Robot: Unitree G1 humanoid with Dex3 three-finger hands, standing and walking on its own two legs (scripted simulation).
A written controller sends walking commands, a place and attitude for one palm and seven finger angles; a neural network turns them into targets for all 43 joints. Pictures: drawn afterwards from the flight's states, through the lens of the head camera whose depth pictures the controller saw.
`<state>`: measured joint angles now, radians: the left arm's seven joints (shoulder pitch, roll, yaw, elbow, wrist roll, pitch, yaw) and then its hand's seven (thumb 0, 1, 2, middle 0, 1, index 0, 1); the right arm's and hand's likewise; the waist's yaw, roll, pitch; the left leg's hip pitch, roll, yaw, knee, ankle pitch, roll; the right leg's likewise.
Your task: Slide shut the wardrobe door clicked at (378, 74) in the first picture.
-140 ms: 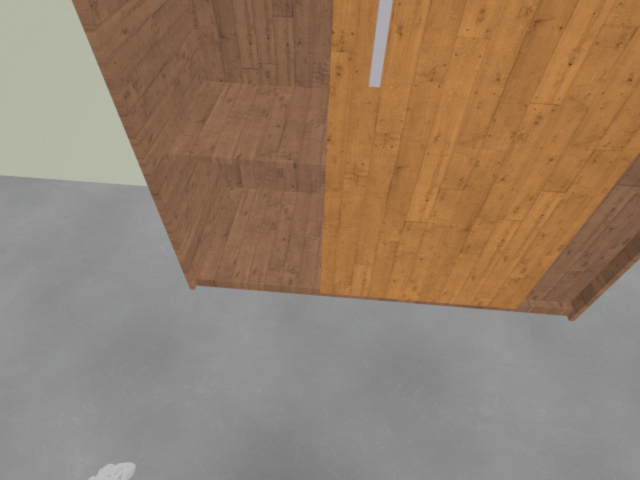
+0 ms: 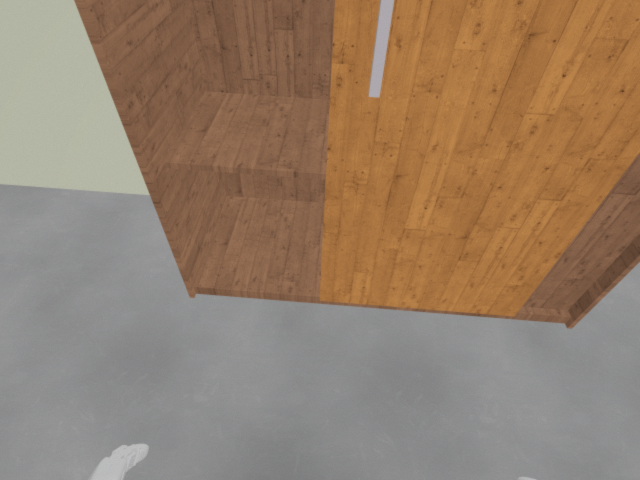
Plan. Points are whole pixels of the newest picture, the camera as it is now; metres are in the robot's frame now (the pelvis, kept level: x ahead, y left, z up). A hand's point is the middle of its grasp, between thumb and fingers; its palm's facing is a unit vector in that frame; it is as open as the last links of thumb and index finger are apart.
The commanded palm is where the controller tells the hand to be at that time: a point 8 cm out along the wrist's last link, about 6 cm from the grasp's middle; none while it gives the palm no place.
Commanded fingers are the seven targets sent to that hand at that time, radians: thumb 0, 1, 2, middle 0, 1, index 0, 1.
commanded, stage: stand and wait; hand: right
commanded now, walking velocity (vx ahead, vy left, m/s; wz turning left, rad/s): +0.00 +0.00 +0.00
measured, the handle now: out of the picture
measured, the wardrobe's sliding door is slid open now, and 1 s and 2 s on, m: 0.47 0.47 0.47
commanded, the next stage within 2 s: look at it before walking up in 0.80 s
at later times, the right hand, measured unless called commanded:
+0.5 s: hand out of the picture +0.06 -0.23 -0.15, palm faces -0.03 +0.94 -0.34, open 7.4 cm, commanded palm none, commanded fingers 0.00 -0.90 -0.90 0.20 0.30 0.20 0.30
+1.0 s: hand out of the picture +0.06 -0.22 -0.15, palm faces -0.03 +0.94 -0.33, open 7.4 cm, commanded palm none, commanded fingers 0.00 -0.90 -0.90 0.20 0.30 0.20 0.30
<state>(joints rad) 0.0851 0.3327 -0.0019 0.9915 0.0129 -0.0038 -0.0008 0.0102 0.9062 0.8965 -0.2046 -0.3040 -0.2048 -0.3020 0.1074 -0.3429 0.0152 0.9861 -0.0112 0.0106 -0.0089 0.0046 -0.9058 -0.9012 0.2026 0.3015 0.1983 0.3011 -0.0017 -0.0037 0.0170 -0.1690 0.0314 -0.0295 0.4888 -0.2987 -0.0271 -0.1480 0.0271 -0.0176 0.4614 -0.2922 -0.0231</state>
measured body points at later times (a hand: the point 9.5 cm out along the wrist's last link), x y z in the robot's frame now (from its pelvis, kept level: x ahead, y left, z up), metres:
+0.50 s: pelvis -0.01 +0.02 +0.01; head +0.00 +0.03 +0.46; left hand +0.06 +0.32 -0.13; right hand +0.06 -0.27 -0.13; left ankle -0.02 +0.14 -0.74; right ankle -0.03 -0.11 -0.74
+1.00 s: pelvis -0.02 +0.02 +0.01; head -0.01 +0.02 +0.46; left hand +0.06 +0.31 -0.13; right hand +0.07 -0.27 -0.12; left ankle -0.02 +0.14 -0.74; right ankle -0.03 -0.11 -0.74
